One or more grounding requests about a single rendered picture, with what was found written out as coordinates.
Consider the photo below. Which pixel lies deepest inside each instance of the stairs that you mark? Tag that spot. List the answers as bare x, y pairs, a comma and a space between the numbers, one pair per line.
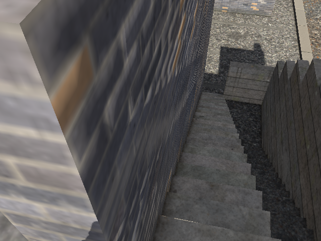
213, 195

